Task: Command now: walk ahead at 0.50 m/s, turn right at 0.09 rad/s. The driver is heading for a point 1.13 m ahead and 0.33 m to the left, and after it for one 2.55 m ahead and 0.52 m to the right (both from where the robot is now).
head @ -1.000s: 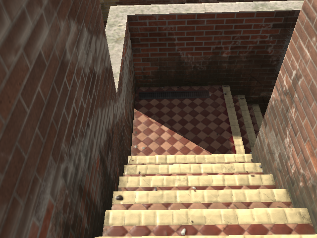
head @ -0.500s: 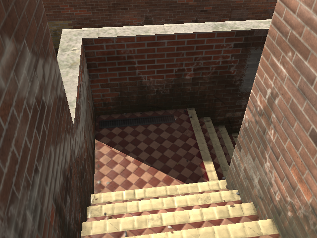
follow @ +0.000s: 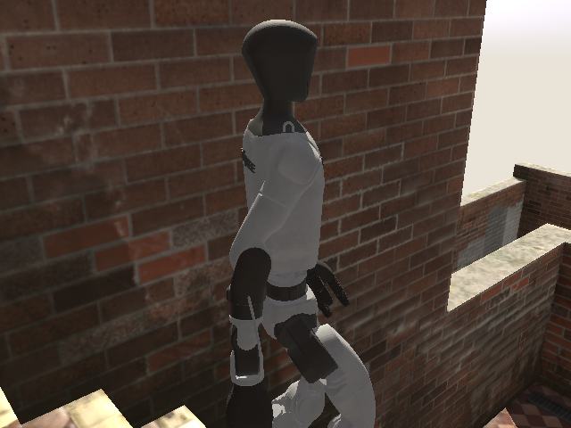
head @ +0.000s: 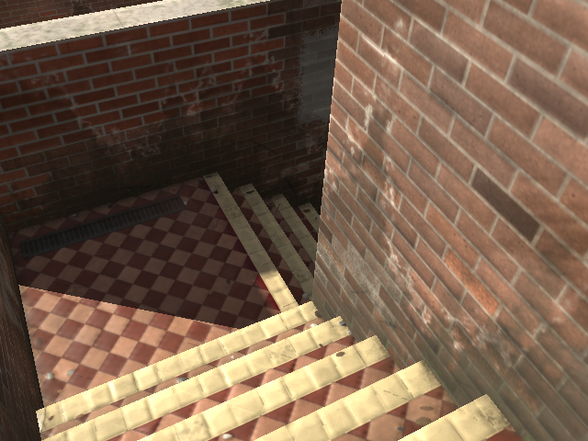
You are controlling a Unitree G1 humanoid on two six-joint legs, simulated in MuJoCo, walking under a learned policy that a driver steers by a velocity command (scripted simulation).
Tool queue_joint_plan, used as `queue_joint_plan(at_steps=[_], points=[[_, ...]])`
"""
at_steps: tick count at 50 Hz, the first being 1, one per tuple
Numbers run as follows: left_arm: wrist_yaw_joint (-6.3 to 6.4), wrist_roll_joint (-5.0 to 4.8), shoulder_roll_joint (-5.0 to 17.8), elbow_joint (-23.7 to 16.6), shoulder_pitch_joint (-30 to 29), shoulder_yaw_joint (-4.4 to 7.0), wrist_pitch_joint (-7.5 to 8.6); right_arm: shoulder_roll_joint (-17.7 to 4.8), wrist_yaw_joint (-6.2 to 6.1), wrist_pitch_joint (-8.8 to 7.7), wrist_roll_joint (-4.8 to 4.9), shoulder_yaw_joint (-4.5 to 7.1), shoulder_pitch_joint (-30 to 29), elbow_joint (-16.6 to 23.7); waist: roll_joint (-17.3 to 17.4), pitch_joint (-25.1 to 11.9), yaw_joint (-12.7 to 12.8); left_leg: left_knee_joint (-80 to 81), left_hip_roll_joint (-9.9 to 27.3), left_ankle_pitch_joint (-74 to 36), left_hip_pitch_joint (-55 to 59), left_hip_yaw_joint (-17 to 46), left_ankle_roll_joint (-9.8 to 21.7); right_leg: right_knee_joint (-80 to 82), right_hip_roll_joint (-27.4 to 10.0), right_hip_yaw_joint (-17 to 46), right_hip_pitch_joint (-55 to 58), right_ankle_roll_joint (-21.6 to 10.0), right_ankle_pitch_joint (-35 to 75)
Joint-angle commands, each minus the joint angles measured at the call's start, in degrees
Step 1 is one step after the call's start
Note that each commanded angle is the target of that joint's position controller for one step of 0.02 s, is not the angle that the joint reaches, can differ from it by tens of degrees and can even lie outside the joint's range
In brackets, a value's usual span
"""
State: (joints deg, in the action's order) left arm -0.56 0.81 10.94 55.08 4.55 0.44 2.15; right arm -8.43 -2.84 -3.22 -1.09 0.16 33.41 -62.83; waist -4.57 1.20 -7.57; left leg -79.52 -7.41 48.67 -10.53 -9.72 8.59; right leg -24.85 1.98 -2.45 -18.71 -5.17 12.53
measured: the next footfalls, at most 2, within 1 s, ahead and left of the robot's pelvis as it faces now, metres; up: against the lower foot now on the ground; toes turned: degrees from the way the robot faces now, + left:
right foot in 0.02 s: +0.13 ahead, -0.06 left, -0.19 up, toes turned -2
left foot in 0.46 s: +0.33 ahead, +0.13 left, -0.39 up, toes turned +2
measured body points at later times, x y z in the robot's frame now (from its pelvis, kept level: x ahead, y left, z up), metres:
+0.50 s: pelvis +0.25 +0.06 -0.24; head +0.23 +0.09 +0.21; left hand +0.21 +0.31 -0.40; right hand +0.32 -0.20 -0.36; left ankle +0.29 +0.13 -0.98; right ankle +0.13 -0.07 -0.72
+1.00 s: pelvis +0.51 +0.08 -0.40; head +0.50 +0.09 +0.05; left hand +0.67 +0.30 -0.53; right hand +0.40 -0.13 -0.55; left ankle +0.31 +0.14 -0.93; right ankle +0.60 +0.02 -1.14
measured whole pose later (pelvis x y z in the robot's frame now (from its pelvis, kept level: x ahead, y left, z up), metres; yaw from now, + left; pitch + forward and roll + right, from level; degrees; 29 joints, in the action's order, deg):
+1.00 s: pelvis +0.51 +0.08 -0.40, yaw +1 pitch -2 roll +3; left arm -0.8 1.0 11.4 55.5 6.4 0.8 3.9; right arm -8.1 -1.6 -3.7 -1.3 0.0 30.0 -63.0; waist -3.9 -0.4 -5.8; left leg -87.0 -8.7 46.7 -13.2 -6.5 7.8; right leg -22.5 0.8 -2.6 -16.4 -6.6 16.4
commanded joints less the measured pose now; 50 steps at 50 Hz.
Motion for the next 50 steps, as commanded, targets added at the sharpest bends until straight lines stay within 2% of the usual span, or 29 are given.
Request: queue_joint_plan(at_steps=[1,2,3,4,6,8,9,10,13,18,20,22,23,24,25,26,27,28,30,32,34,36,37,39,41,46,47,49,50], points=[[-0.35,-0.07,7.0,5.7,21.2,2.69,-0.34,-8.2,0.34,0.79,-0.24,2.42,1.6,-1.5,-3.2,6.3,13.5,-27.3,4.4,-37.4,-24.9,12.3,-0.5,18.0,-8.1,6.3,24.8,-7.3,9.2],[-0.62,-0.59,8.7,6.6,27.4,2.33,-0.01,-6.8,0.34,0.08,0.05,2.69,-1.3,2.5,-4.3,-4.9,13.3,-42.0,1.3,5.6,-42.2,8.8,-0.6,-8.9,-18.0,10.7,43.4,-9.9,39.1],[-1.14,-0.52,8.9,6.5,29.6,1.4,0.07,-9.2,-0.02,-0.47,2.69,3.1,5.5,3.6,0.4,-12.9,10.7,-35.1,4.3,4.9,-52.3,16.7,-0.8,-15.6,-26.0,19.1,53.4,-13.9,34.4],[-0.17,-1.08,12.0,7.2,28.6,3.75,-0.12,-8.1,0.04,0.12,0.59,2.54,2.8,3.2,-3.2,-12.0,12.1,-31.4,8.4,2.5,-58.5,19.0,-0.3,-11.4,-28.0,24.6,47.3,-19.7,-3.5],[0.67,0.65,3.5,3.8,16.1,0.51,0.56,-9.6,0.72,0.42,-1.61,3.98,-7.2,3.6,5.9,1.4,7.6,-13.6,8.0,-20.0,-50.6,19.1,-2.5,-3.4,-17.7,20.8,15.4,-13.3,-33.7],[1.19,0.79,4.4,1.1,11.4,0.25,1.45,-5.4,1.98,1.65,-3.2,3.15,-11.4,5.4,3.8,7.7,3.0,13.9,6.5,-40.2,-21.9,12.1,-7.6,1.7,-14.9,12.0,-19.2,-10.4,-18.9],[0.93,1.44,8.3,2.1,14.2,1.65,1.82,-2.4,1.96,2.94,-3.82,2.42,-3.6,1.2,-0.5,3.3,1.4,6.8,5.7,-47.8,-13.6,9.6,-7.8,-2.5,-14.2,11.6,-21.8,-10.6,-10.0],[1.32,0.38,6.4,2.8,13.7,1.76,2.56,-3.9,2.49,2.99,-2.24,3.02,-4.2,2.1,0.5,2.5,0.7,12.3,7.9,-59.3,-20.1,15.1,-7.7,-8.1,-11.0,10.6,-15.8,-8.3,-16.6],[2.03,-2.01,3.9,2.3,13.7,0.93,2.42,-5.8,3.01,2.18,-1.61,2.71,-14.4,6.5,0.4,2.4,3.3,29.1,7.8,-74.7,-15.4,12.6,-7.2,-12.9,-7.8,10.1,-18.0,-6.1,-32.7],[2.27,0.24,7.6,1.4,17.8,1.71,0.81,-6.4,2.64,2.17,-0.36,2.1,-17.1,8.2,0.6,6.9,6.9,39.9,6.2,-67.0,-5.6,7.1,-6.6,-27.6,-8.9,9.6,-17.4,-6.3,-29.0],[4.45,2.04,8.1,3.8,23.4,1.55,-0.74,-8.8,3.02,1.21,0.55,2.65,-17.9,8.1,1.5,9.7,10.4,57.7,11.0,-60.8,-10.3,10.4,-5.2,-36.0,-9.1,13.1,-3.3,-8.0,-18.2],[6.42,3.0,7.1,5.2,22.9,1.42,-1.97,-11.4,3.39,1.1,1.22,4.38,-1.9,2.4,1.7,3.4,4.5,68.6,14.0,-61.4,4.0,10.8,-2.1,-55.3,-7.9,14.3,-3.1,-10.2,-13.4],[5.77,1.88,5.6,5.5,22.9,1.57,-1.86,-14.0,3.89,1.7,1.16,5.49,5.3,-0.2,10.6,-1.6,1.1,63.7,16.4,-66.7,16.2,13.0,0.7,-78.0,-0.4,9.2,-12.7,-9.1,-29.1],[4.07,0.05,0.0,4.1,25.4,1.13,-0.63,-14.2,4.79,1.84,0.78,4.48,8.3,-0.5,17.4,-6.7,3.5,36.1,21.4,-81.1,28.9,16.7,-0.4,-101.5,7.1,6.4,-33.6,-7.2,-66.1],[4.22,-0.42,-0.3,1.3,25.9,0.7,-0.08,-13.4,5.64,2.16,1.87,3.83,7.3,-0.5,19.4,-6.3,6.5,34.2,23.5,-78.2,30.0,21.2,-1.7,-105.7,3.9,5.5,-47.8,-7.8,-63.6],[4.62,-0.06,3.5,-1.3,18.6,0.95,0.15,-18.5,4.87,1.91,2.76,5.69,9.6,-1.4,26.6,-7.4,1.6,51.8,32.5,-37.7,29.5,38.5,8.0,-103.8,3.7,4.8,-58.1,-7.0,-57.1],[4.84,1.63,9.0,-1.6,10.0,2.18,-1.33,-13.5,4.15,2.23,2.28,3.76,2.9,0.3,10.1,2.2,2.5,61.7,26.7,-8.5,16.2,37.0,4.9,-93.7,-1.0,6.1,-57.8,-5.0,-44.6],[4.19,1.42,8.5,-2.1,9.0,2.35,-2.41,-12.9,3.29,1.62,1.02,2.97,-1.5,1.6,14.3,5.7,4.2,62.7,27.0,-5.9,6.7,38.9,4.9,-89.3,-1.5,6.4,-53.6,-3.3,-40.3],[3.15,1.27,5.0,-0.3,10.0,1.95,-2.73,-7.4,2.82,-0.5,-0.44,0.61,-3.4,1.0,4.7,11.8,8.8,54.4,21.2,-22.0,-6.4,30.9,1.8,-75.9,-2.7,11.3,-49.4,-0.9,-28.2],[1.65,1.35,2.5,-1.0,7.8,0.81,-2.47,-6.5,1.85,-1.8,0.99,-0.38,-9.7,2.9,4.7,11.4,13.2,55.7,17.5,-34.7,-22.4,23.4,1.5,-51.6,-4.0,4.5,-34.7,3.3,-14.0],[1.41,2.79,1.8,4.0,12.6,1.09,-2.8,-11.4,1.9,-2.24,0.82,0.99,-6.0,2.5,10.8,2.9,11.9,53.3,18.1,-49.8,-20.1,23.2,1.2,-48.5,-3.7,2.0,-20.2,2.9,1.1],[0.7,0.23,5.6,2.8,8.4,2.62,-1.97,-7.1,0.95,-1.73,2.04,-0.12,-5.2,2.0,10.9,5.0,11.9,45.9,14.4,-40.4,-11.2,21.8,0.6,-34.4,-4.9,5.1,-28.8,1.1,9.4],[-0.06,0.36,4.0,2.2,3.9,2.09,-1.64,-4.2,0.64,-1.68,2.84,-0.88,-4.4,2.2,7.9,4.6,10.5,43.9,13.9,-32.4,-11.5,21.5,0.1,-27.4,-4.8,3.8,-26.1,0.8,18.0],[-0.46,1.41,2.3,1.3,-1.3,1.51,-1.68,-6.8,0.48,-0.99,1.25,0.13,-3.5,3.7,6.7,5.8,7.3,42.5,12.8,-27.2,-14.6,21.5,0.3,-23.1,-2.8,0.9,-19.8,1.4,20.5],[-0.57,1.6,1.8,-0.7,-3.9,1.26,-1.21,-4.7,0.7,-0.75,0.25,-0.36,0.0,2.8,7.2,6.8,4.7,37.2,12.8,-33.0,-9.0,22.7,1.2,-19.6,-2.4,1.2,-22.0,1.3,16.1],[-0.07,-1.32,1.8,-4.6,-5.5,0.17,1.63,-5.3,0.47,-0.68,-0.97,0.56,4.5,0.1,5.8,10.6,-2.0,24.3,9.8,-56.8,-3.8,20.5,0.9,1.7,0.2,-3.5,-11.2,2.3,7.2],[0.19,-0.2,3.3,-0.3,6.4,0.95,1.53,-7.1,0.38,-0.47,-0.47,0.73,-0.8,-0.1,11.3,4.0,4.3,14.3,13.1,-64.9,-5.7,23.5,2.3,-3.5,-3.1,2.5,-1.6,-0.5,9.4],[0.03,0.63,7.6,5.6,22.0,2.49,1.87,-7.5,1.49,-0.88,-0.06,1.1,-2.4,0.3,6.9,0.7,10.7,-4.7,10.6,-74.8,-10.8,19.9,0.0,6.0,-2.6,0.7,14.6,-2.6,8.7],[-0.07,0.6,11.0,8.2,31.6,3.79,1.31,-9.7,1.12,-0.48,-0.08,2.49,-9.0,1.1,-0.3,0.6,19.3,-32.0,3.2,-46.4,-24.5,14.4,-1.7,11.7,-8.7,6.9,28.5,-7.9,18.7]])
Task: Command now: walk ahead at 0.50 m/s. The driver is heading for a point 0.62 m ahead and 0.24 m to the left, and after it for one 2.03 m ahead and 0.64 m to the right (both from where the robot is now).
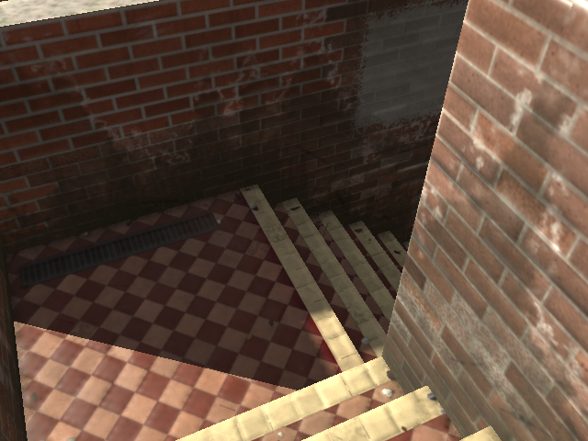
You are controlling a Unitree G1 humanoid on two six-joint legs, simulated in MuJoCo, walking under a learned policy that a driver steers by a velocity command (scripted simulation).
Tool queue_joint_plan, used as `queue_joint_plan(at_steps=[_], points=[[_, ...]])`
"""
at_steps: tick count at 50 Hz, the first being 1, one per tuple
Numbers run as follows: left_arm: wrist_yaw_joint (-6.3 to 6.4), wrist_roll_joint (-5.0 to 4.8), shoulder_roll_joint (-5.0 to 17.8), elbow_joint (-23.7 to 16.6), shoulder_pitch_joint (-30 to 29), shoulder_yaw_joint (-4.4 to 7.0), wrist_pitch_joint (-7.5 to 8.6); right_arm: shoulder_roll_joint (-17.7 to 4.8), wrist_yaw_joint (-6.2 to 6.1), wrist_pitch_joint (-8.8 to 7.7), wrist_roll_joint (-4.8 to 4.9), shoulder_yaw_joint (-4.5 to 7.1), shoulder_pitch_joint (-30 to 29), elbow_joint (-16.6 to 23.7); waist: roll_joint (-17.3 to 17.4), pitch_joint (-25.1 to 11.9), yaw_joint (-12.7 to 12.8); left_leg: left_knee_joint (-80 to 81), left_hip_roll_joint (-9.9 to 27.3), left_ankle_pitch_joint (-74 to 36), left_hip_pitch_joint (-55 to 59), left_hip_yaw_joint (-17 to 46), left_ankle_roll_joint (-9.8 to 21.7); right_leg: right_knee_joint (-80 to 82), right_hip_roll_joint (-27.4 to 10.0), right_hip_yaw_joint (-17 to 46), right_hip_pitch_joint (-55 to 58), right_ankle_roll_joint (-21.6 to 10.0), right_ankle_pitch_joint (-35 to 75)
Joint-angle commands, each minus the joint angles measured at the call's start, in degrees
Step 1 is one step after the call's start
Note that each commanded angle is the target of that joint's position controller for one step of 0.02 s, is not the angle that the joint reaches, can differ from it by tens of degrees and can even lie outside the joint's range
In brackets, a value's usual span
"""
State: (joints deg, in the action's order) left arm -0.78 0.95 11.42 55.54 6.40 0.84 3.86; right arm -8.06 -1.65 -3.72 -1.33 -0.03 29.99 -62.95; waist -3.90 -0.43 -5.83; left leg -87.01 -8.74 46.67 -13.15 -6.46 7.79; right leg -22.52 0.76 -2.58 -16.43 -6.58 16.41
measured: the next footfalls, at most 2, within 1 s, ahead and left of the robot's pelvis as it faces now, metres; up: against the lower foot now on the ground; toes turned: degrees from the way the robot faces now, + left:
left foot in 0.42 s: +0.31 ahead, +0.10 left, -0.20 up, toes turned +5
right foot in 0.94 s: +0.62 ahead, -0.02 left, -0.39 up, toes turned +22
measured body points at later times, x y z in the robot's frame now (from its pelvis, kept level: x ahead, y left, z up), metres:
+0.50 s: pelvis +0.25 +0.04 -0.24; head +0.25 +0.06 +0.21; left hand +0.21 +0.28 -0.40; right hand +0.30 -0.21 -0.38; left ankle +0.27 +0.09 -0.97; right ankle +0.15 -0.08 -0.69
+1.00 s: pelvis +0.51 +0.05 -0.41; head +0.50 +0.04 +0.04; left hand +0.55 +0.31 -0.53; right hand +0.58 -0.20 -0.56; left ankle +0.32 +0.10 -0.90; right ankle +0.58 -0.03 -1.16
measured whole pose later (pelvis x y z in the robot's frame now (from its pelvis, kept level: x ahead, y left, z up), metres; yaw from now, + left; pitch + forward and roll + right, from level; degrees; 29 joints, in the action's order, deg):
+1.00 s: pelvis +0.51 +0.05 -0.41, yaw +21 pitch +0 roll +2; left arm -0.9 0.5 11.7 49.1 13.6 2.2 4.0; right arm -12.8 -1.4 -1.5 -0.2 1.8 24.3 -54.5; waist -1.2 -3.8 -4.1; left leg -103.2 -13.2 50.4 -24.6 5.3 8.3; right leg -24.1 0.6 1.2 -14.6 -2.5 -8.5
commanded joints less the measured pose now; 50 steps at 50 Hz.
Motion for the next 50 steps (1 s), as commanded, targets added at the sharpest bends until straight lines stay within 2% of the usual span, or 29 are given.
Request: queue_joint_plan(at_steps=[1,2,3,5,7,8,10,11,15,18,20,21,22,23,24,25,26,29,32,33,35,41,43,45,46,47,48,49,50], points=[[-0.66,0.15,11.6,8.8,31.7,2.88,-0.66,-7.4,-0.38,-0.16,2.29,2.73,5.0,3.8,-7.1,-9.1,9.5,-35.2,1.3,8.5,-42.4,10.0,-3.8,-19.0,-22.2,15.3,49.1,-9.0,45.4],[-1.12,-0.83,9.4,7.1,30.5,2.19,-0.88,-8.5,-0.9,-0.01,1.85,2.43,5.2,4.6,-0.3,-10.8,9.7,-24.5,4.9,1.9,-48.9,14.0,-1.9,-16.3,-23.8,18.7,48.6,-11.2,34.2],[-0.62,-0.26,10.4,7.0,28.7,2.88,-1.24,-8.5,-0.72,0.48,0.2,2.62,1.7,4.4,1.7,-5.0,9.5,-24.5,5.9,-1.7,-51.5,14.1,-1.0,-13.6,-22.7,18.4,38.0,-12.6,15.7],[1.1,0.35,5.1,4.4,16.3,1.11,-0.96,-8.4,0.29,1.83,-1.1,3.26,-5.5,6.6,2.3,4.8,3.5,3.7,9.2,-26.2,-43.7,17.1,-3.7,-6.0,-18.1,19.0,7.5,-10.4,-20.5],[1.72,1.0,4.1,4.6,15.7,0.34,-0.29,-6.7,0.8,3.56,-2.16,2.99,-7.0,7.0,-1.2,7.3,1.7,17.2,7.7,-37.2,-24.2,11.3,-7.6,-5.0,-14.0,14.1,-14.0,-9.4,-7.1],[1.7,1.4,8.1,4.7,18.2,1.86,0.31,-6.2,1.0,4.37,-2.18,3.11,-0.8,3.5,-2.3,2.9,0.6,13.0,8.0,-43.5,-19.7,9.0,-7.1,-7.7,-14.4,14.2,-13.4,-9.9,-1.0],[2.18,-1.26,4.1,4.3,14.8,1.04,1.75,-5.7,2.1,3.33,-0.17,2.96,-6.5,6.6,1.8,4.4,-0.5,32.7,8.8,-67.7,-16.1,10.9,-5.9,-12.7,-8.2,8.9,-18.6,-5.1,-21.1],[2.37,-1.53,3.0,3.4,11.7,0.73,2.22,-5.3,2.48,2.67,-0.83,2.19,-9.2,7.2,1.0,4.2,-0.4,38.1,8.5,-78.0,-9.6,9.6,-6.1,-14.3,-6.2,6.8,-22.9,-3.1,-34.1],[2.18,-0.3,5.5,3.3,15.6,1.01,2.03,-5.7,2.49,2.43,-0.42,1.5,-11.5,7.1,-0.3,7.3,3.4,43.6,5.5,-76.4,-1.4,5.1,-5.2,-25.8,-7.3,4.6,-21.7,-2.1,-33.7],[4.36,2.05,5.9,5.4,22.4,0.86,-0.4,-7.9,1.79,0.88,0.37,1.52,-16.4,9.6,0.5,13.3,9.4,65.1,10.3,-64.3,-11.8,6.9,-2.9,-39.0,-9.0,5.5,-3.3,-3.5,-21.8],[5.55,2.61,8.0,6.5,23.8,1.43,-2.44,-9.9,2.11,1.31,1.0,3.22,-3.9,6.0,-0.2,5.1,5.8,73.2,11.1,-54.7,1.6,5.8,-0.3,-55.8,-10.5,6.7,1.0,-6.5,-4.7],[5.28,2.09,6.5,6.4,24.0,0.98,-2.64,-11.8,2.54,1.15,0.15,3.91,3.9,3.0,5.6,2.4,2.9,76.0,11.3,-67.4,10.4,5.6,1.5,-73.2,-6.5,3.5,-3.4,-5.8,-8.4],[4.0,0.76,3.0,4.7,25.0,1.11,-1.8,-15.5,3.42,1.29,0.46,4.48,11.1,0.8,20.2,-4.7,2.9,50.5,20.5,-99.4,31.7,13.9,6.0,-99.3,1.8,-2.3,-26.9,-1.9,-62.5],[3.62,-0.14,4.2,2.0,24.9,0.8,-1.54,-13.8,4.05,1.78,1.89,3.75,10.6,1.6,17.7,-7.5,3.8,43.3,23.6,-96.3,39.7,22.7,7.5,-103.4,0.7,-1.9,-45.8,-1.6,-66.3],[3.12,0.45,6.0,-0.4,18.8,0.85,-1.42,-13.9,3.66,2.6,2.83,3.84,11.8,1.9,14.8,-9.1,0.9,48.5,25.9,-80.8,40.1,29.3,11.6,-100.8,-0.4,-0.1,-54.6,-1.0,-63.3],[2.74,1.22,5.0,-2.6,11.7,0.4,-1.03,-17.9,2.56,3.2,1.56,5.12,12.4,1.2,16.1,-6.4,-1.6,58.9,31.4,-44.1,32.6,42.6,17.8,-95.8,-1.1,4.9,-59.5,0.5,-61.1],[2.74,2.11,8.3,-2.4,7.4,1.46,-1.96,-15.0,1.92,3.14,0.74,3.92,8.8,3.1,3.9,1.1,0.7,62.3,29.9,-30.5,22.4,42.4,15.4,-87.2,-4.3,6.4,-58.9,1.6,-53.3],[2.04,2.95,2.3,-3.3,5.0,0.57,-4.22,-6.8,0.86,0.32,0.85,0.23,0.9,5.0,1.1,7.8,7.8,58.6,19.4,-33.5,-7.3,33.3,8.7,-62.7,-3.7,6.2,-45.5,7.6,-30.1],[2.21,3.0,2.3,0.8,12.7,0.83,-4.63,-13.1,0.23,0.08,1.42,1.92,-3.5,7.2,9.7,3.3,11.4,59.9,15.5,-51.9,-22.9,28.0,6.6,-52.0,-2.4,2.1,-18.7,8.9,-9.0],[2.0,2.03,6.1,-1.0,9.8,2.15,-3.74,-10.9,-0.16,-0.31,2.04,1.57,-2.6,6.4,8.7,5.1,10.5,55.5,12.0,-44.7,-17.5,26.3,6.0,-41.9,-3.5,4.8,-23.7,8.2,0.3],[1.05,2.51,6.3,-3.5,1.5,2.34,-2.3,-7.3,-0.88,-0.05,2.91,0.93,0.5,6.8,6.0,4.6,6.6,49.3,11.1,-31.7,-10.7,29.4,6.4,-29.8,-3.8,6.2,-26.9,6.9,11.0],[1.13,0.51,2.3,-11.2,-5.8,1.22,-0.98,-7.4,-0.12,0.4,-0.26,1.54,-1.3,10.2,9.7,8.3,-0.5,38.6,5.2,-33.5,-11.7,29.6,5.8,-6.7,1.3,3.8,-14.1,7.2,6.2],[0.74,0.68,2.6,-9.3,0.4,2.03,-0.27,-8.6,0.31,1.23,-0.49,1.81,-2.5,9.2,14.2,4.5,0.0,31.5,7.2,-39.2,-13.9,33.4,7.1,-16.8,0.9,5.9,-4.4,5.9,9.8],[2.15,-1.08,4.2,-10.5,4.0,1.68,0.71,-7.3,-0.62,1.92,-0.93,1.8,0.3,10.3,6.9,7.0,-0.6,22.0,3.0,-41.9,1.2,29.5,5.5,14.2,-3.2,10.2,-9.9,4.6,2.4],[1.7,-2.02,4.8,-7.8,10.7,2.9,1.03,-9.8,-1.41,2.9,-1.95,2.23,-0.8,8.7,7.6,6.2,2.2,14.2,3.9,-45.7,-1.6,30.3,7.3,19.9,-6.0,7.4,-0.1,4.1,8.6],[1.36,-0.34,6.5,-2.6,24.4,3.87,0.02,-10.5,-0.09,3.09,-0.24,2.5,-5.0,8.4,8.7,-1.6,8.4,2.9,4.2,-52.0,-17.0,28.4,5.8,-1.7,-3.1,2.3,23.0,3.8,12.1],[1.26,-0.88,9.9,-2.0,31.2,4.25,-0.44,-8.2,1.69,1.78,1.36,3.03,-0.4,9.8,-5.7,-3.9,10.1,-23.5,-5.1,-7.2,-32.0,18.7,1.1,-1.5,-13.9,11.9,37.4,-0.9,29.9],[-0.94,0.27,9.9,-1.2,33.0,3.97,-0.98,-6.9,0.49,1.66,3.19,2.68,5.9,9.7,-11.0,-10.1,6.4,-35.7,-3.3,9.6,-47.6,12.9,-0.2,-21.0,-22.8,17.3,51.1,-3.9,47.6],[-2.17,-1.02,8.0,-1.9,33.3,3.15,-0.5,-9.0,-0.38,1.69,2.01,2.31,1.8,10.1,-8.0,-10.7,9.1,-32.4,0.6,4.6,-54.4,11.7,-0.7,-18.5,-22.8,18.3,48.5,-6.2,37.0]])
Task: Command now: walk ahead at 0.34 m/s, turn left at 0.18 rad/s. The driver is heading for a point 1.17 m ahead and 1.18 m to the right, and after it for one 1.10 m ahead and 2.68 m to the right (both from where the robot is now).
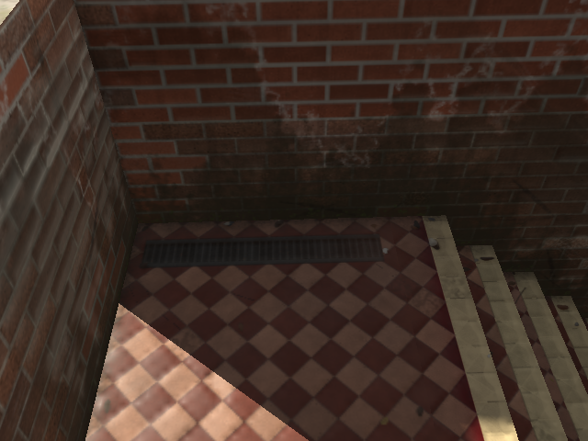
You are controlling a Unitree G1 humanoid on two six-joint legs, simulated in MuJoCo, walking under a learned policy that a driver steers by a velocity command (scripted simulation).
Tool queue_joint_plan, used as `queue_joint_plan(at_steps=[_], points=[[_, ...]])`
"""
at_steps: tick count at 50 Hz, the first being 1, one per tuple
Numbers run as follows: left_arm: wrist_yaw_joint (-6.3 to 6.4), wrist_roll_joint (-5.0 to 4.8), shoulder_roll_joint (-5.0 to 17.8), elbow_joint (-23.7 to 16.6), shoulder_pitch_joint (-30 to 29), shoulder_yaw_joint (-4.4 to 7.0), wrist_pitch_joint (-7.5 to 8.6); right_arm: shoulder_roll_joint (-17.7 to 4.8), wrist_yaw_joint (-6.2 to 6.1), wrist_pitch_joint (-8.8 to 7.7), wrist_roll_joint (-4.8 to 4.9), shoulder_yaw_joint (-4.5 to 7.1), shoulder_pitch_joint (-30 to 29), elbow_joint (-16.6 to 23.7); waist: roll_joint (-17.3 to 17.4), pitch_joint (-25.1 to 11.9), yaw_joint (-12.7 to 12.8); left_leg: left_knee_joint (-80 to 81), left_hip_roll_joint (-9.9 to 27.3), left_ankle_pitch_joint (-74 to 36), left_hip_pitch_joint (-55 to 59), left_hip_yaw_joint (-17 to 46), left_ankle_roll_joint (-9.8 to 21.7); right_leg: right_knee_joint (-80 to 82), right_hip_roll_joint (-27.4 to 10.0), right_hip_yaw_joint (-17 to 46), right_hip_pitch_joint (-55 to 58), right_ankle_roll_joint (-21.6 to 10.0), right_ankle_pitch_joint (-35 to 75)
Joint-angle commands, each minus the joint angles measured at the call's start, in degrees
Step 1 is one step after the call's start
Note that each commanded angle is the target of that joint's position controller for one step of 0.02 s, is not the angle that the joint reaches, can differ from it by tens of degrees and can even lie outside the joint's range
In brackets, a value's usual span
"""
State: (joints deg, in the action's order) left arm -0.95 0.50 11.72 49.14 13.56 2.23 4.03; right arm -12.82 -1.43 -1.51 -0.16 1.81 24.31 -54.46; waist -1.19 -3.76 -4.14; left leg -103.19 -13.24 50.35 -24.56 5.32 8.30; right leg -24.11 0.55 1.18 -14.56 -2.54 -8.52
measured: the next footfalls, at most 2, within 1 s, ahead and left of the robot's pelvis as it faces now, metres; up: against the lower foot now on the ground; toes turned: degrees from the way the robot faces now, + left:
left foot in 0.50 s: +0.29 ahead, +0.09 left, -0.19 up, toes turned -10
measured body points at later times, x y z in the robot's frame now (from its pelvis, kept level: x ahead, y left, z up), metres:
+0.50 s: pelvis +0.16 +0.02 -0.15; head +0.15 +0.02 +0.30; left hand +0.16 +0.26 -0.29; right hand +0.33 -0.22 -0.25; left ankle +0.27 +0.09 -0.91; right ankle +0.03 -0.10 -0.74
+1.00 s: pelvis +0.17 +0.02 -0.22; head +0.16 +0.03 +0.23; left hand +0.49 +0.09 -0.27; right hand +0.07 -0.22 -0.34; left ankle +0.25 +0.09 -0.94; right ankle +0.13 -0.09 -0.58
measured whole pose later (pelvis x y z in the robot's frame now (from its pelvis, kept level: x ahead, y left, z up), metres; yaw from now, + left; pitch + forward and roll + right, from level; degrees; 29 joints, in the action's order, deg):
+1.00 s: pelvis +0.17 +0.02 -0.22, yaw -25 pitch -3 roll +1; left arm 2.6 2.6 10.3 33.5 -0.8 0.7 -8.0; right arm -13.9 -2.4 -2.6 -2.4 0.0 24.1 -45.7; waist -1.9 0.1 -4.4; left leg -35.5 5.1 16.0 -16.6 -15.0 3.3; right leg -136.0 3.4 2.4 -60.9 3.1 -31.7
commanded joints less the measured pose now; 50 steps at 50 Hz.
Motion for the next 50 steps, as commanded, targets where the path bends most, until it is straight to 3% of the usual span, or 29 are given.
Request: queue_joint_plan(at_steps=[1,2,3,5,6,8,9,10,12,14,17,20,22,24,25,26,27,28,29,30,31,32,34,37,42,45,47,48,50], points=[[-1.92,-1.08,7.4,4.8,26.4,1.36,-0.14,-4.9,-0.9,-0.07,-2.01,0.71,-1.1,2.7,-4.8,-2.7,9.6,-16.2,5.5,-5.5,-44.9,0.6,-1.7,-11.7,-21.5,15.9,36.6,-13.2,49.7],[-0.33,-1.1,9.8,5.0,23.5,1.54,0.02,-4.2,-0.23,0.2,-2.66,0.14,-5.3,4.5,-7.4,-1.1,8.7,-11.5,7.9,-8.5,-44.6,2.7,-3.8,-6.8,-25.9,26.4,27.0,-19.6,29.8],[0.13,0.35,7.0,5.1,21.6,-0.03,0.39,-4.9,0.15,1.09,-3.39,0.2,-10.0,5.1,-1.6,5.3,6.8,-1.5,9.3,-20.0,-43.3,5.1,-4.8,-4.6,-22.9,25.6,13.4,-19.8,23.7],[0.92,0.54,2.5,7.0,19.3,-2.55,0.77,-1.7,0.62,2.3,-3.28,-0.29,-10.3,3.9,0.9,9.8,1.6,14.6,10.1,-33.4,-33.6,1.6,-7.2,-6.5,-15.0,18.4,-5.0,-14.5,34.1],[1.88,-0.43,-0.1,5.8,13.9,-3.91,0.6,0.5,1.38,2.78,-2.73,-1.2,-9.7,4.1,0.3,7.6,-1.7,30.3,11.9,-45.0,-19.6,-2.3,-9.3,-4.0,-11.6,13.7,-15.3,-11.9,34.1],[1.78,-0.18,4.2,5.3,11.4,-2.87,0.72,2.3,0.99,2.82,-2.97,-1.22,1.1,-3.0,-8.7,-0.1,-4.1,32.3,11.4,-60.7,5.0,-5.4,-8.1,-5.1,-8.6,9.2,-22.5,-8.1,43.8],[1.92,-1.6,4.2,7.1,15.2,-2.43,1.12,-2.4,1.19,2.66,-3.05,0.17,-3.5,-0.8,-9.3,2.7,-2.0,35.3,12.5,-69.8,-7.2,-2.9,-7.1,-8.8,-6.2,11.7,-13.1,-8.4,32.4],[2.31,-2.23,2.9,7.5,17.5,-2.91,0.89,-3.5,1.21,2.46,-3.34,0.51,-9.0,0.9,-6.7,4.4,0.2,39.3,13.5,-69.3,-14.3,-2.0,-6.5,-11.7,-6.7,15.0,-7.7,-9.2,27.7],[3.19,-1.2,3.8,7.2,22.4,-2.6,-0.24,-2.9,1.21,1.82,-3.44,0.31,-19.0,4.6,-4.7,5.1,5.1,42.9,13.9,-63.6,-25.6,-0.9,-7.1,-16.5,-7.6,22.0,3.1,-11.7,24.1],[4.36,-0.62,4.1,5.1,19.4,-2.53,-0.52,-1.8,1.91,0.69,-2.78,0.0,-23.7,6.9,1.2,5.5,6.6,56.7,13.1,-76.9,-16.3,-1.0,-8.7,-19.0,-4.9,22.1,-5.3,-11.4,1.1],[4.23,0.63,4.6,2.4,14.8,-1.86,-1.62,0.7,1.95,0.37,-1.13,-0.5,-26.6,10.4,-3.5,7.2,8.6,70.2,11.9,-70.4,-6.9,-0.8,-10.4,-20.6,-2.0,22.5,-10.0,-11.4,-3.3],[3.5,2.2,3.0,2.5,16.9,-1.36,-4.08,-0.6,1.83,-0.4,1.24,0.36,-24.4,12.7,-6.0,9.1,12.9,86.9,14.8,-71.8,1.5,-0.2,-9.7,-26.3,0.3,22.2,-9.5,-10.4,0.4],[3.56,2.17,3.8,1.8,16.5,-0.86,-4.74,-1.8,1.49,-0.76,1.51,1.42,-17.7,11.4,-4.1,9.6,12.4,96.7,18.2,-77.3,10.0,0.4,-8.7,-32.3,2.0,23.7,-11.1,-10.1,0.4],[3.25,1.56,4.9,1.1,17.0,-0.31,-4.53,-3.5,0.65,-0.77,0.41,2.76,-8.3,8.4,1.8,8.3,9.8,102.8,19.4,-79.1,23.7,-3.0,-8.4,-44.9,5.0,19.6,-16.1,-8.6,-4.3],[2.37,0.78,5.8,0.1,17.4,0.29,-4.35,-5.6,0.35,-0.33,-0.29,3.5,-2.8,7.2,8.7,4.6,8.0,97.5,22.7,-92.3,36.6,-2.2,-8.0,-57.8,8.6,13.4,-25.3,-6.9,-24.6],[2.18,-0.24,4.3,-1.5,16.6,0.35,-4.54,-7.6,0.98,0.02,-0.45,3.73,6.7,6.1,14.4,-6.0,4.0,72.8,29.9,-118.3,56.8,-0.8,-5.8,-81.9,10.5,5.4,-42.8,-4.1,-50.2],[3.11,-1.75,4.9,-3.5,18.7,0.32,-5.27,-8.0,2.25,0.02,1.66,3.29,6.2,7.0,15.5,-14.0,3.6,59.8,36.6,-112.4,62.2,0.6,-0.7,-101.0,9.5,0.5,-50.6,-3.7,-59.3],[3.87,-0.79,4.8,-4.2,15.8,0.34,-4.88,-7.7,2.94,-0.46,2.75,3.26,4.8,8.0,10.7,-13.7,3.0,64.1,37.8,-98.6,55.8,3.8,2.1,-108.2,6.9,1.0,-55.3,-3.3,-46.9],[4.54,1.68,3.8,-7.2,8.1,-0.26,-4.67,-11.3,2.15,-1.47,1.1,4.21,0.1,10.1,13.5,-10.9,2.2,76.2,43.0,-72.4,44.7,13.1,11.6,-115.3,6.0,-2.0,-57.6,-1.2,-34.4],[4.51,3.71,6.1,-6.8,1.7,0.6,-5.88,-5.8,0.75,-0.43,0.27,2.56,-6.7,11.6,4.2,-4.8,3.7,83.7,36.5,-52.8,32.7,8.3,8.9,-115.4,6.1,-1.3,-56.8,0.4,-24.5],[4.14,3.49,5.2,-10.1,-2.5,0.13,-7.39,-6.8,0.1,-0.33,-0.26,1.81,-6.9,11.9,9.6,-0.4,4.3,84.8,39.7,-54.2,22.2,11.0,11.7,-114.4,4.9,-0.9,-54.4,1.9,-21.8],[4.09,2.5,4.1,-10.8,-5.4,-0.11,-8.91,-4.4,0.25,0.46,-0.62,0.44,-5.5,10.0,8.4,4.4,4.9,83.5,36.6,-57.1,16.4,7.3,9.6,-114.7,5.3,1.2,-55.9,2.6,-20.6],[4.05,1.19,1.0,-11.2,-5.8,-0.87,-10.48,-4.7,0.32,0.98,-1.18,-0.54,-4.9,10.3,6.8,4.5,5.7,81.6,31.5,-55.5,8.9,1.4,5.1,-116.1,7.4,-0.1,-53.3,3.4,-19.0],[3.64,1.35,-0.4,-14.1,-9.0,-1.28,-10.85,-4.9,0.15,0.17,-0.3,-1.77,-5.0,10.2,6.3,5.1,7.1,79.2,27.0,-47.2,4.4,-2.0,1.6,-114.2,8.7,0.5,-55.9,6.3,-10.5],[3.99,2.34,1.4,-17.9,-14.1,-0.76,-11.95,-7.3,-0.58,-0.76,-0.38,-1.41,-1.9,10.8,8.5,3.5,4.6,81.1,29.7,-41.9,11.9,1.4,4.0,-115.1,6.4,1.3,-60.2,8.1,-11.8],[3.68,2.87,2.0,-20.4,-18.0,-0.59,-11.94,-9.8,-1.57,-1.35,-1.27,-0.27,2.0,10.7,5.6,2.5,2.3,80.9,32.9,-41.4,19.9,3.4,6.6,-112.8,4.5,2.8,-62.7,8.0,-13.9],[3.57,2.64,1.2,-21.3,-20.5,-0.7,-11.57,-12.0,-1.86,-1.6,-2.22,0.75,4.7,10.5,8.2,1.0,-0.2,82.2,37.0,-49.8,26.2,5.4,8.9,-118.3,3.0,3.1,-64.2,6.6,-22.2],[3.68,3.16,1.7,-22.1,-21.2,-0.66,-10.92,-12.8,-1.74,-2.03,-2.6,1.49,5.4,10.7,5.1,0.4,-0.1,81.6,38.2,-50.2,28.5,5.8,9.4,-116.1,1.2,5.1,-64.7,5.7,-24.1],[3.51,1.02,1.7,-23.6,-24.1,-1.11,-10.23,-13.5,-1.03,-1.68,-2.75,1.87,5.4,11.1,5.1,0.9,-1.1,84.5,38.8,-56.9,26.9,1.3,10.3,-111.9,-0.7,0.7,-59.6,3.8,-29.7]])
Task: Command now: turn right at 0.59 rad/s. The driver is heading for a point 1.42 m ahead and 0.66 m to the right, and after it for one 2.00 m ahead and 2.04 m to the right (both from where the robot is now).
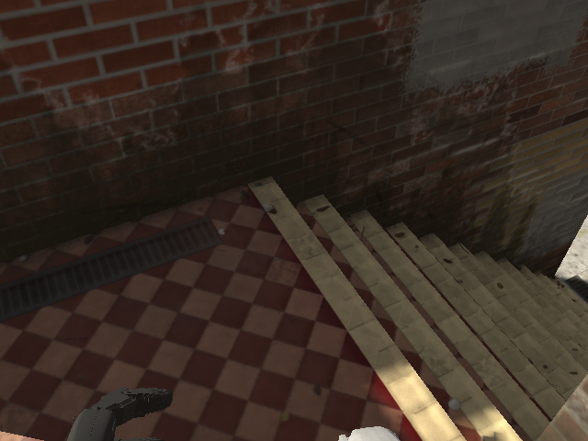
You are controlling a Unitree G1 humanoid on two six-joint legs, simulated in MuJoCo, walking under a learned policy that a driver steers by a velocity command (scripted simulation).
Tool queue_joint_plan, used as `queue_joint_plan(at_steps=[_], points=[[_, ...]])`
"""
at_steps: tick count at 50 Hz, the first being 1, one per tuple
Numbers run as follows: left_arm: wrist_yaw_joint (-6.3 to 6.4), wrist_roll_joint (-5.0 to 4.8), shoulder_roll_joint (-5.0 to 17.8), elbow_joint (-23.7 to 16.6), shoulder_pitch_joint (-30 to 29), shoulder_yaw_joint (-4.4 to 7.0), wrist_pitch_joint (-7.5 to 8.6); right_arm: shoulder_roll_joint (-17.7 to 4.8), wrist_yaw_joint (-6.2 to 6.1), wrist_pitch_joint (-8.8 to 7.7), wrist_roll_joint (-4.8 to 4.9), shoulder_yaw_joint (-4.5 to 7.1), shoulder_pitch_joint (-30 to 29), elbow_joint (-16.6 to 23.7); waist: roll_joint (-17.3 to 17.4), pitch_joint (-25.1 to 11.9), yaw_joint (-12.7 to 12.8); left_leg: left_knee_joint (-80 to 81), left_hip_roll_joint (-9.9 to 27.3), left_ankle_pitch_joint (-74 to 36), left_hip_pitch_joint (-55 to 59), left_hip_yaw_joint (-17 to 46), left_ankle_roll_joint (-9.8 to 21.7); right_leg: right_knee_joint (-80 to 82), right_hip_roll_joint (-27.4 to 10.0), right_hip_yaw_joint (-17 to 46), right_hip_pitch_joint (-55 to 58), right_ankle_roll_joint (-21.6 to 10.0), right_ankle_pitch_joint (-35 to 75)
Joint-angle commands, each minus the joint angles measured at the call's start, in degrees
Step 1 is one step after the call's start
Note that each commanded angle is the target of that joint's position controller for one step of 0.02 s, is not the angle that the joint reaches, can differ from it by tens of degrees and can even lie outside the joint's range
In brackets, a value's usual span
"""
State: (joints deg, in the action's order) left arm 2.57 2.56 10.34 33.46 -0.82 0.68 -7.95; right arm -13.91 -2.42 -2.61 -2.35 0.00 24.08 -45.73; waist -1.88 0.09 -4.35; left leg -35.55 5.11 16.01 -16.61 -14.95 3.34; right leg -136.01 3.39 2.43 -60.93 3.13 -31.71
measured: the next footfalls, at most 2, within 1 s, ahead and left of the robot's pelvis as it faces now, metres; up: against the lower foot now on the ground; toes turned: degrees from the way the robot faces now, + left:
right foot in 0.20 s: -0.01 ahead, -0.18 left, +0.20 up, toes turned -10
left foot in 0.88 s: +0.10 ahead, +0.09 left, +0.00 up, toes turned -33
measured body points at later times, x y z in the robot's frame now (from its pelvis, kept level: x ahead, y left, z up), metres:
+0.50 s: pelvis -0.02 -0.07 +0.13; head -0.03 -0.12 +0.58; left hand +0.09 +0.14 +0.02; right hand +0.08 -0.37 +0.02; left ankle +0.08 +0.06 -0.44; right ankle -0.05 -0.17 -0.53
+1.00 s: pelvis +0.04 +0.02 +0.01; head +0.07 +0.05 +0.46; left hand +0.31 +0.15 -0.12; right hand +0.01 -0.24 -0.09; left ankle +0.09 +0.09 -0.72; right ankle -0.03 -0.09 -0.38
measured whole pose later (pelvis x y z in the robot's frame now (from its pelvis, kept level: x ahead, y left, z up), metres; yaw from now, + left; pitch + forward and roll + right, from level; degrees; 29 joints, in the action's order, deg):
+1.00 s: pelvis +0.04 +0.02 +0.01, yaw -34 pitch -2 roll -1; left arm 2.9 3.0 14.2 43.3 6.5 3.3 -2.6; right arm -9.6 -0.6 -0.1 -0.2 0.2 12.8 -44.9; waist -5.1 3.0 2.2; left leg -31.5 -1.5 16.5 -12.4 -0.5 2.3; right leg -129.3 11.2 5.3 -56.0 -1.0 -35.2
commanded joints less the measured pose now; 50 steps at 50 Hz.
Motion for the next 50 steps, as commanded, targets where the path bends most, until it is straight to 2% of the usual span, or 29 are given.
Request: queue_joint_plan(at_steps=[1,6,7,8,9,10,11,12,13,14,15,16,18,20,22,24,28,31,34,37,41,43,44,45,46,47,48,49,50], points=[[-0.15,-1.47,3.1,-8.4,-10.5,0.26,1.8,-12.8,-0.04,-0.56,-0.73,3.88,5.1,2.3,6.3,-2.7,-0.9,17.2,20.6,-24.3,18.2,19.8,14.8,1.4,-4.4,-0.3,-11.2,-2.7,-8.5],[-1.06,-3.52,1.8,-9.4,-7.0,-1.48,2.13,-15.2,0.82,-0.76,-0.76,4.54,-3.8,4.5,10.0,-4.5,3.6,18.2,17.6,-25.0,6.2,4.5,6.5,22.7,-7.8,-4.3,13.0,-6.1,-12.5],[-1.22,-3.77,2.2,-8.3,-2.7,-1.55,2.15,-15.5,1.11,-0.64,-0.15,4.64,-7.3,5.6,11.0,-5.6,5.7,17.0,16.1,-26.1,0.9,0.5,4.3,29.9,-7.4,-5.1,23.1,-6.9,-13.0],[-1.95,-3.98,2.5,-7.6,1.1,-1.79,2.2,-17.0,1.39,0.28,0.93,5.52,-6.2,4.2,14.8,-5.9,6.4,15.9,14.8,-22.6,-0.5,0.1,2.5,41.6,-6.7,-1.6,28.9,-9.2,-27.0],[-2.51,-4.18,3.8,-4.9,9.0,-1.54,2.63,-17.7,1.63,1.59,2.11,6.53,-4.9,3.7,11.6,-7.7,7.8,10.3,14.2,-22.0,-4.5,0.4,2.8,50.4,-4.2,-1.8,38.3,-11.2,-24.3],[-3.2,-4.36,5.9,0.5,20.7,-0.44,3.13,-17.0,1.82,4.07,1.4,7.25,-4.1,3.2,-1.3,-2.8,11.8,-8.8,10.0,-15.0,-12.4,0.0,1.1,66.8,-1.8,6.8,39.2,-14.5,-19.9],[-2.75,-4.14,19.2,0.5,27.5,2.29,3.96,-12.3,3.33,4.92,0.43,6.66,-14.1,13.5,-32.5,1.2,15.6,-33.0,-3.7,34.6,-46.4,8.3,-4.0,93.4,-16.2,52.9,48.9,-21.8,-1.6],[-1.1,-4.67,21.6,1.0,28.1,3.71,5.08,-11.0,4.41,3.77,-1.67,5.72,-20.1,15.6,-26.8,1.9,18.6,-39.5,-8.0,29.8,-49.1,31.5,-4.9,108.0,-16.8,63.8,43.7,-21.0,0.2],[0.23,-2.65,19.2,1.7,22.2,2.71,5.06,-7.5,3.91,2.73,-0.71,4.2,-19.2,16.0,-23.8,4.1,13.2,-41.7,-12.9,20.5,-50.1,37.8,-3.6,106.9,-15.6,57.2,40.5,-18.3,-0.9],[1.19,-2.07,15.3,2.8,14.3,1.57,4.12,-5.1,2.91,1.84,-0.88,3.13,-15.2,13.2,-21.0,6.9,6.1,-41.6,-13.0,12.4,-47.1,36.3,-3.6,100.7,-12.4,47.3,33.1,-15.4,-1.1],[0.94,-1.37,11.2,1.7,5.9,0.27,3.49,-6.0,2.1,1.9,-1.08,3.48,-12.2,10.4,-17.9,5.9,1.3,-42.6,-12.9,4.8,-39.7,31.6,-4.2,95.8,-10.3,38.4,25.6,-14.6,-2.2],[0.16,-0.56,7.5,0.5,2.1,-0.79,3.28,-7.8,1.79,2.88,-1.4,3.98,-10.3,8.2,-15.6,2.9,0.2,-47.8,-13.3,-0.8,-32.9,26.8,-5.1,95.4,-8.9,34.2,20.9,-13.7,-3.6],[-0.93,-0.79,5.7,0.7,0.8,-1.21,3.68,-8.9,1.19,5.21,-0.36,4.55,-12.0,8.0,-10.0,2.1,-1.3,-53.7,-12.2,-7.2,-28.1,21.9,-6.2,94.1,-8.0,30.4,16.1,-13.4,0.0],[-0.72,-1.8,7.9,3.3,4.9,-0.27,4.49,-6.5,1.41,5.86,0.75,3.7,-15.3,9.2,-5.0,1.6,-0.6,-55.9,-11.1,-10.8,-27.0,19.3,-6.5,90.8,-7.8,27.9,18.4,-15.0,10.5],[0.37,-1.62,8.7,6.9,12.6,0.2,4.36,-5.7,2.22,5.38,0.53,3.26,-18.0,9.6,-0.2,0.2,2.4,-52.9,-10.2,-11.5,-26.8,20.3,-7.2,88.9,-7.3,26.8,24.5,-15.6,16.9],[1.05,-1.48,8.6,8.6,15.3,0.57,4.09,-5.2,3.11,4.97,0.04,2.82,-18.5,9.8,-2.9,-0.9,4.2,-47.6,-9.5,-13.3,-28.3,20.7,-7.7,88.5,-6.3,25.0,31.3,-15.8,15.9],[1.79,-0.95,7.4,10.2,17.9,1.29,4.38,-3.8,2.62,5.19,-1.27,1.77,-25.6,13.2,-1.4,-2.5,8.3,-38.6,-8.5,-15.7,-31.0,22.4,-8.1,90.7,-6.3,28.4,42.1,-18.7,20.2],[2.1,-0.62,7.8,10.4,17.7,1.92,5.22,-4.3,2.52,4.59,-1.25,1.75,-27.8,14.6,-5.1,-3.7,9.5,-31.7,-7.9,-16.4,-30.2,25.0,-8.5,89.6,-6.2,32.3,45.8,-20.7,21.9],[1.92,-0.2,8.6,9.5,14.3,2.33,5.77,-4.3,2.34,4.77,0.21,1.62,-28.8,15.9,-5.3,-4.8,8.2,-23.9,-7.6,-18.3,-24.3,26.1,-8.0,87.8,-4.8,34.8,42.9,-21.6,23.0],[1.62,-0.29,8.9,8.9,10.8,2.49,5.66,-3.6,2.37,4.82,1.39,0.98,-26.8,15.9,-7.8,-3.2,7.1,-9.9,-6.8,-19.3,-13.8,24.3,-7.5,86.4,-1.1,31.7,35.5,-18.9,18.0],[2.57,-0.02,9.4,9.3,6.9,3.02,4.16,-1.9,2.69,4.18,5.18,1.03,-19.3,12.0,-6.8,-0.1,5.0,20.2,-3.6,-36.0,10.6,20.5,-5.8,79.4,4.8,23.5,23.3,-13.0,10.9],[2.38,0.71,8.4,10.0,10.0,3.05,4.08,-1.5,1.64,4.64,4.7,1.65,-11.0,7.0,2.3,1.7,5.1,31.2,-1.4,-40.8,27.0,18.6,-5.8,65.6,8.5,16.6,12.0,-9.7,1.0],[0.76,-0.1,6.8,9.0,10.4,2.84,4.6,-3.0,1.79,4.27,3.25,2.53,-4.0,4.3,10.6,-1.4,2.7,25.2,3.1,-39.5,37.2,21.2,-5.0,44.4,11.0,9.4,2.4,-7.7,-6.7],[-0.88,-1.2,2.7,6.8,8.8,2.34,5.01,-2.4,2.76,3.49,3.63,1.47,-2.1,4.2,15.4,-3.0,1.8,3.9,5.0,-55.7,38.8,19.2,-5.1,19.8,12.8,2.8,-8.6,-7.8,-15.9],[-1.21,-1.82,-0.6,4.0,10.7,1.63,5.89,-4.9,3.41,2.15,2.44,1.81,-4.3,4.5,18.6,-5.7,5.3,-4.9,9.2,-66.4,37.6,20.3,-4.9,4.3,11.2,0.6,-14.4,-7.9,-15.8],[-0.31,-0.5,-0.3,4.0,12.0,1.56,6.67,-7.2,3.16,0.98,1.69,3.01,-3.8,3.7,17.5,-7.4,5.7,-3.1,13.0,-62.6,34.9,25.0,-2.6,-3.3,9.6,1.0,-18.3,-7.3,-9.2],[0.29,0.54,2.1,2.7,9.9,1.63,7.2,-12.8,1.76,0.1,1.56,4.89,-5.9,5.2,25.0,-8.8,4.9,6.5,21.6,-42.1,28.0,37.2,6.7,-6.1,6.5,1.9,-18.2,-4.9,-3.6],[0.77,1.42,7.9,2.8,2.5,2.72,7.01,-8.9,0.65,0.82,1.73,4.17,-13.9,6.5,19.3,-2.7,4.9,17.0,19.9,-21.2,18.3,36.9,11.5,-5.6,4.7,2.9,-17.3,-2.6,1.9],[0.4,1.35,10.2,3.2,-0.3,3.42,5.99,-5.0,0.28,1.35,1.99,2.53,-15.6,6.2,14.3,1.7,4.8,17.0,16.5,-23.9,9.5,34.9,12.7,-5.7,4.8,3.3,-11.4,-2.0,3.2]])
